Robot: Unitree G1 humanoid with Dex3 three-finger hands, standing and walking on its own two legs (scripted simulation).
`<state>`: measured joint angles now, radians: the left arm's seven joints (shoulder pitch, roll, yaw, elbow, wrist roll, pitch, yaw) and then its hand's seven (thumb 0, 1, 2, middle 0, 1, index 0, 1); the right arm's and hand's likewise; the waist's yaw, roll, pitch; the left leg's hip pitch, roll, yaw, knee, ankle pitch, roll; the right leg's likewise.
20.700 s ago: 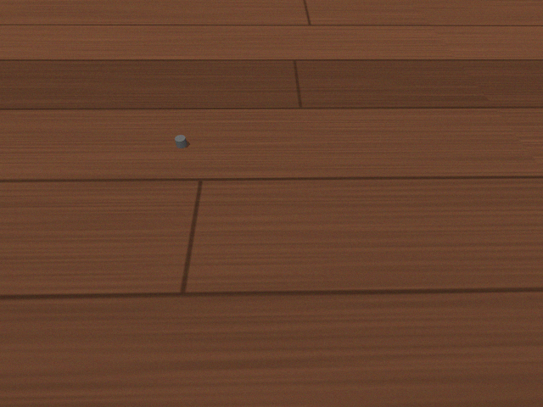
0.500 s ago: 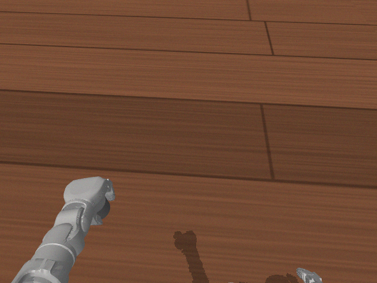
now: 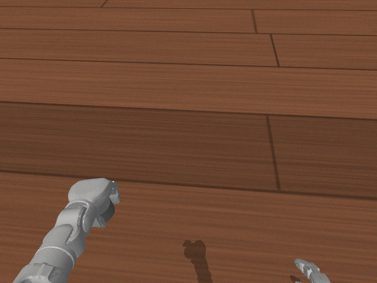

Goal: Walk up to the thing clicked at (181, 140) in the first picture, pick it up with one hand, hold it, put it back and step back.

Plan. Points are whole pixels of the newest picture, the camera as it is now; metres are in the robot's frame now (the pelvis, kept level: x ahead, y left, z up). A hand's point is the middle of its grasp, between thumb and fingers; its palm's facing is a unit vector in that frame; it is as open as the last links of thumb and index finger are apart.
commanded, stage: hold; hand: left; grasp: from above
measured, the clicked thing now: (100, 207) +0.32 +0.23 -0.07
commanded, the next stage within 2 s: crouch in 1.32 s
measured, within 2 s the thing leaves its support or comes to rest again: neither
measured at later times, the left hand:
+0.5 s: hand (96, 216) +0.28 +0.22 -0.03, palm faces -0.45 -0.05 -0.89, open 7.7 cm
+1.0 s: hand (93, 217) +0.28 +0.22 -0.02, palm faces -0.46 -0.05 -0.89, open 7.7 cm
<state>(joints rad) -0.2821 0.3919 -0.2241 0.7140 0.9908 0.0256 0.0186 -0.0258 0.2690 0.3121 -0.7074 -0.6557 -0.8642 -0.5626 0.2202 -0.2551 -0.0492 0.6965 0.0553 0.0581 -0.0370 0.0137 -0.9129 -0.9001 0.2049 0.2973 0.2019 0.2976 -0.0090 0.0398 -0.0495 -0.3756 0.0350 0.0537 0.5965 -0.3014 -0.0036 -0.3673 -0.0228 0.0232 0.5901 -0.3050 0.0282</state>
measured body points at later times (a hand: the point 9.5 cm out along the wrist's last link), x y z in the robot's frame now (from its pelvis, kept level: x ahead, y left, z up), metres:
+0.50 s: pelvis -0.01 -0.01 +0.01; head +0.00 -0.03 +0.46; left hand +0.30 +0.22 +0.02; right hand +0.13 -0.26 -0.11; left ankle +0.00 +0.12 -0.73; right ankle +0.00 -0.14 -0.73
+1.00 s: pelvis -0.01 +0.00 +0.01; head -0.01 -0.02 +0.46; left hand +0.29 +0.22 +0.03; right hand +0.14 -0.25 -0.10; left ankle +0.00 +0.12 -0.73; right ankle +0.00 -0.14 -0.73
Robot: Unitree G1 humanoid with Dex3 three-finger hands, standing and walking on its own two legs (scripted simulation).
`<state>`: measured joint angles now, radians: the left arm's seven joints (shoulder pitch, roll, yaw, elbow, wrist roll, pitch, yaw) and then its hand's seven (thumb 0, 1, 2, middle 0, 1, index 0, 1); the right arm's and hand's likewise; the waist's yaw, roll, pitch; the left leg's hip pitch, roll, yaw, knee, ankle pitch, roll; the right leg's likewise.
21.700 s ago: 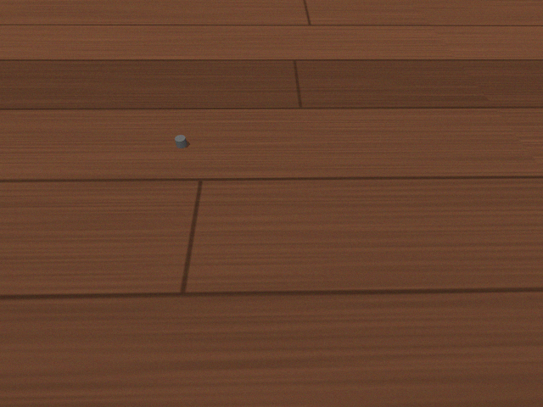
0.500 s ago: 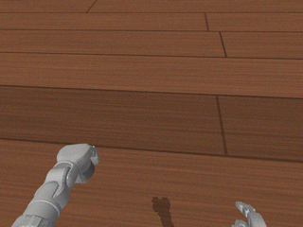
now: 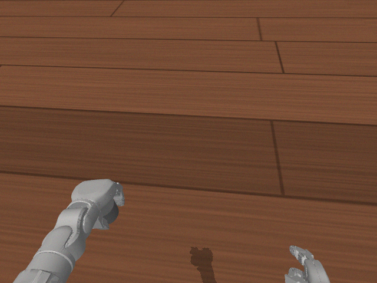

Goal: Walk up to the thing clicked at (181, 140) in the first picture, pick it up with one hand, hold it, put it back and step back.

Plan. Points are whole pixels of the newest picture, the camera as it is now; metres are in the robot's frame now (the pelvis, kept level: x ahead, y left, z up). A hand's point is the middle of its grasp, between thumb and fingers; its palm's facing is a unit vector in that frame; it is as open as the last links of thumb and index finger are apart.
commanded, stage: hold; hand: left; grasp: from above
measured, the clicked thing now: (104, 209) +0.31 +0.23 -0.06
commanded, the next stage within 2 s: crouch in 0.32 s
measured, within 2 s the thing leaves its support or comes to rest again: neither
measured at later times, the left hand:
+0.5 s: hand (103, 209) +0.30 +0.22 -0.03, palm faces -0.43 -0.06 -0.90, open 7.7 cm
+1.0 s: hand (119, 224) +0.33 +0.23 -0.20, palm faces -0.42 +0.03 -0.91, open 7.6 cm
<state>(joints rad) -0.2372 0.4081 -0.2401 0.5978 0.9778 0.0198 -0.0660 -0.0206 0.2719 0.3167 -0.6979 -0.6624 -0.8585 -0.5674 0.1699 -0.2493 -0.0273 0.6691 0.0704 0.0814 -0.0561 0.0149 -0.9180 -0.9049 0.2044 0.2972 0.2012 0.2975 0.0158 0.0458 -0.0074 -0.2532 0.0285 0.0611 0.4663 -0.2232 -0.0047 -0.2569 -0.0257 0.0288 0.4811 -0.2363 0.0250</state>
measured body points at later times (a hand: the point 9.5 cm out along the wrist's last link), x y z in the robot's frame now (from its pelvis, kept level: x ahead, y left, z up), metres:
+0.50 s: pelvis +0.00 +0.00 +0.00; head +0.01 -0.02 +0.45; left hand +0.31 +0.22 +0.02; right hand +0.15 -0.25 -0.12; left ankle +0.01 +0.12 -0.74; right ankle +0.01 -0.14 -0.74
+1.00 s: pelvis -0.03 +0.00 -0.10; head +0.07 +0.01 +0.34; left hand +0.34 +0.23 -0.15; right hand +0.07 -0.29 -0.21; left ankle +0.01 +0.12 -0.74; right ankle +0.01 -0.14 -0.74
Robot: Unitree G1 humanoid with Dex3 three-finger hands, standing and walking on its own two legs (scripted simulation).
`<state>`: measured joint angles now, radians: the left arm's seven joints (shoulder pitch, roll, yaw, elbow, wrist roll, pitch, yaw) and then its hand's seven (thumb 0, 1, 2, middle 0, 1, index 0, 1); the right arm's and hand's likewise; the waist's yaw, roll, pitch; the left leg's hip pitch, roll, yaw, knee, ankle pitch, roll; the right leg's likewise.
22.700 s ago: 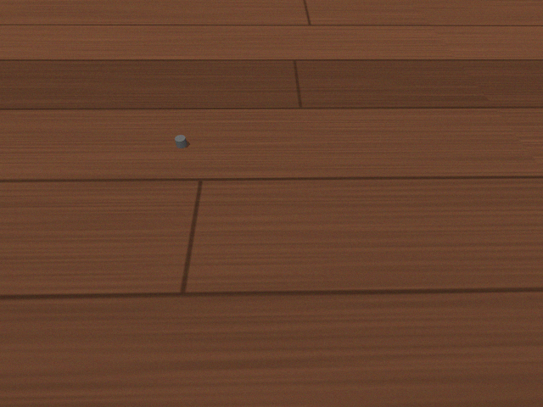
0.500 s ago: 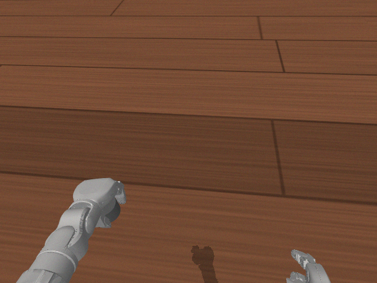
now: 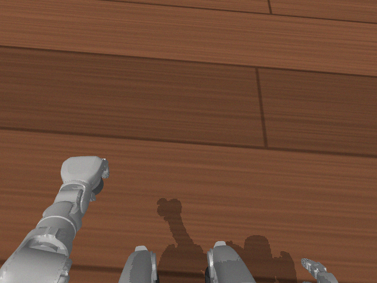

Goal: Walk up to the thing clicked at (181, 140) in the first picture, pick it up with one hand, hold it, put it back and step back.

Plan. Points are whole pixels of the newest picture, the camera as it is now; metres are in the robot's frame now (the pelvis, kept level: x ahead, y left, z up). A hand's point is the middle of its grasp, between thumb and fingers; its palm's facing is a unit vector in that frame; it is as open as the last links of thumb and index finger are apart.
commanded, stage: crouch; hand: left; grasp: from above
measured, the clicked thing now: (89, 182) +0.38 +0.23 -0.13
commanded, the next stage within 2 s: lower in 1.40 s
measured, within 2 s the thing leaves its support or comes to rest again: neither
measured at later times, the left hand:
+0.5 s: hand (109, 197) +0.40 +0.23 -0.35, palm faces -0.44 +0.02 -0.90, open 7.6 cm
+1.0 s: hand (115, 199) +0.43 +0.24 -0.45, palm faces -0.46 -0.01 -0.89, open 7.6 cm
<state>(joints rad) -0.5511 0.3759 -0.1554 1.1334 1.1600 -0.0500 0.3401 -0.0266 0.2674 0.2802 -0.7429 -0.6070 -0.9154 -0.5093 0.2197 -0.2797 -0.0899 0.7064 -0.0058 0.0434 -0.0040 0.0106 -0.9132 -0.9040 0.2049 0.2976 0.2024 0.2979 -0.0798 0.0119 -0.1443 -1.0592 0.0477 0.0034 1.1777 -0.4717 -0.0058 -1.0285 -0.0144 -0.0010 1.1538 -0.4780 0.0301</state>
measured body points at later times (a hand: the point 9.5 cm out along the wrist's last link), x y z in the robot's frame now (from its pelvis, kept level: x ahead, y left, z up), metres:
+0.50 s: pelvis -0.04 +0.00 -0.20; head +0.16 +0.03 +0.20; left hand +0.42 +0.23 -0.29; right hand +0.01 -0.27 -0.33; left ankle +0.04 +0.12 -0.64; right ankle +0.04 -0.14 -0.64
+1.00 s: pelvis -0.04 +0.00 -0.29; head +0.19 +0.03 +0.09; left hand +0.45 +0.24 -0.40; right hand +0.00 -0.29 -0.40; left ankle +0.04 +0.12 -0.64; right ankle +0.04 -0.14 -0.64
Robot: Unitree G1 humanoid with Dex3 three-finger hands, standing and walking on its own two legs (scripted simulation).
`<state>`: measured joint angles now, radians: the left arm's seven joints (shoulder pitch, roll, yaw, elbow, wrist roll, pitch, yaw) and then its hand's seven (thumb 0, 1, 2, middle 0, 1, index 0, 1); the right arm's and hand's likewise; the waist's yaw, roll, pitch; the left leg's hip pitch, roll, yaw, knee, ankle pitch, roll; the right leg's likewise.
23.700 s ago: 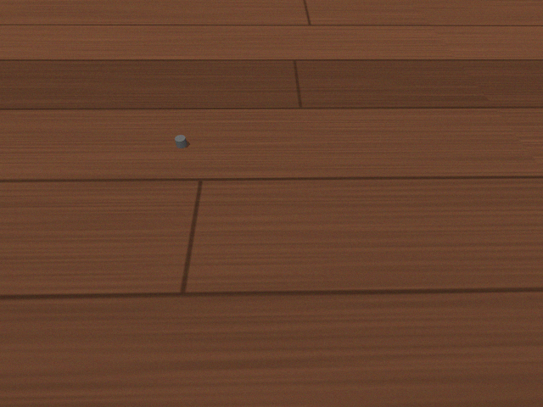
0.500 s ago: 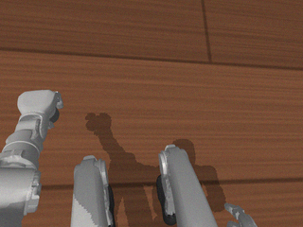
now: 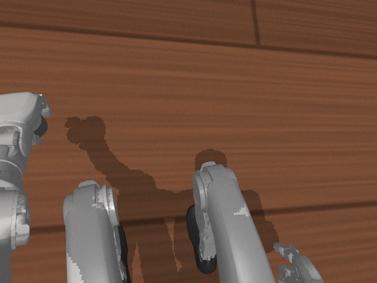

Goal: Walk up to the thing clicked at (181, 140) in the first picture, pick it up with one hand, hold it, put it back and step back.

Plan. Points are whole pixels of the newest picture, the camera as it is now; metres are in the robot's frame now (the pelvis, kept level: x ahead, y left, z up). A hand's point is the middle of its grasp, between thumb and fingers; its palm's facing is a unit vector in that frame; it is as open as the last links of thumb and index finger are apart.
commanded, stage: crouch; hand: left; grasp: from above
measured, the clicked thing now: (29, 123) +0.47 +0.28 -0.19
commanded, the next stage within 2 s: lower in 0.40 s
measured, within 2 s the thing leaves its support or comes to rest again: rests again in 1.84 s
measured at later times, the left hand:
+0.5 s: hand (36, 129) +0.46 +0.28 -0.22, palm faces -0.46 -0.04 -0.89, open 7.6 cm
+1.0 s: hand (45, 134) +0.46 +0.28 -0.27, palm faces -0.47 -0.06 -0.88, open 7.5 cm
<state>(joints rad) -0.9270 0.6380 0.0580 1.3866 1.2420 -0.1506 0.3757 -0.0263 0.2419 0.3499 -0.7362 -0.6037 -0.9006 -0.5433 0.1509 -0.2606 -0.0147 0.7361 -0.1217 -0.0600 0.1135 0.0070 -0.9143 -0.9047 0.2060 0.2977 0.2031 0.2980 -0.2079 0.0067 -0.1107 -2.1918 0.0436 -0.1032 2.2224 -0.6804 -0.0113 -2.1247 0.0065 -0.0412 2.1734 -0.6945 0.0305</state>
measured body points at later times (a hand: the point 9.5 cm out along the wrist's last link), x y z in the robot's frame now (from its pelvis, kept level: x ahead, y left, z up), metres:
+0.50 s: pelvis +0.00 +0.00 -0.05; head +0.24 +0.06 +0.33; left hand +0.48 +0.28 -0.17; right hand +0.04 -0.27 -0.16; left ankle +0.08 +0.13 -0.35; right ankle +0.09 -0.13 -0.35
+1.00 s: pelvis +0.00 +0.00 -0.07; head +0.26 +0.07 +0.29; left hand +0.48 +0.28 -0.22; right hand +0.04 -0.27 -0.17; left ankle +0.08 +0.13 -0.35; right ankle +0.09 -0.13 -0.35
